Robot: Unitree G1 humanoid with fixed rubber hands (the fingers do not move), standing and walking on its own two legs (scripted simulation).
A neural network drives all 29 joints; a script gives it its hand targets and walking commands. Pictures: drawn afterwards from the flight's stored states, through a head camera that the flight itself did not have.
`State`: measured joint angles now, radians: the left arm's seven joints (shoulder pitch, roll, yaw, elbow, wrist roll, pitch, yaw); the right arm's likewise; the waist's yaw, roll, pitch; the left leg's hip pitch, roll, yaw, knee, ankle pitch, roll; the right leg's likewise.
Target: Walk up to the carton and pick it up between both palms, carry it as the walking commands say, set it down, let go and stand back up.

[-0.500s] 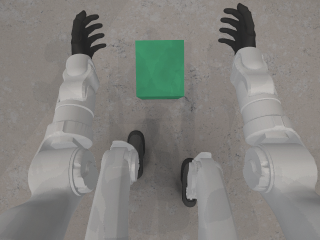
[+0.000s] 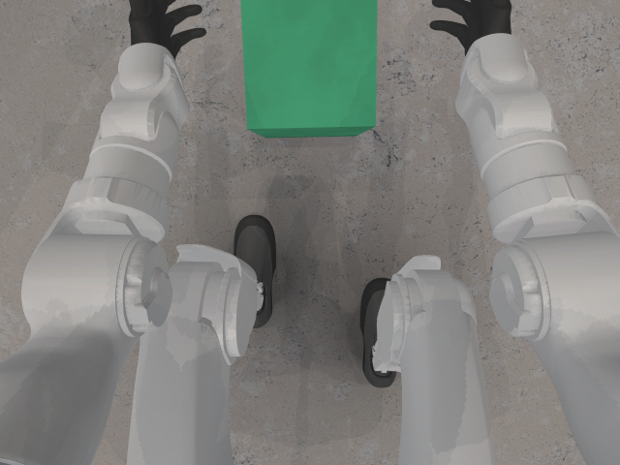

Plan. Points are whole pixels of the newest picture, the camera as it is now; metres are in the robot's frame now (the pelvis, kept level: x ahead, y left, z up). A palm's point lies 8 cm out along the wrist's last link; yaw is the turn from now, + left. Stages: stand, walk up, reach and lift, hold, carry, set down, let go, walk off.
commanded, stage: reach and lift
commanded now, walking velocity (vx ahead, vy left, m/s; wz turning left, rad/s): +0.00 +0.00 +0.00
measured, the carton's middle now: (309, 68) +0.54 +0.06 -0.33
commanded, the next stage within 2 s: none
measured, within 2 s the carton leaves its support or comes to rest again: leaves its support in 1.66 s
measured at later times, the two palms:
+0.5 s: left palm (190, 52) +0.52 +0.21 -0.26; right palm (446, 73) +0.53 -0.11 -0.27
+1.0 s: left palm (207, 55) +0.52 +0.18 -0.26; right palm (423, 64) +0.54 -0.08 -0.26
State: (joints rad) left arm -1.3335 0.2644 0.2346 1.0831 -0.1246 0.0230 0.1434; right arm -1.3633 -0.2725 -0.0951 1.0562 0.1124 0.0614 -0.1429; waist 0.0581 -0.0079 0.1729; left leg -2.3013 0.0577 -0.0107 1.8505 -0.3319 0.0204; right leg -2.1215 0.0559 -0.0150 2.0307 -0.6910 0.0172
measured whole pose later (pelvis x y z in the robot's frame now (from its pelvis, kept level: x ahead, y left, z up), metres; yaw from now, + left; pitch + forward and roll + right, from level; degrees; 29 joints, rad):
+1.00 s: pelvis -0.01 +0.00 -0.06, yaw +0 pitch +39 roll -1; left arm -1.62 0.31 0.16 1.37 -0.19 -0.06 0.15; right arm -1.54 -0.24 0.00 1.13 0.10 0.03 -0.13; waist 0.05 0.01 0.40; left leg -2.39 0.08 0.00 2.01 -0.31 0.03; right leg -2.22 0.08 0.00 2.22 -0.69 0.03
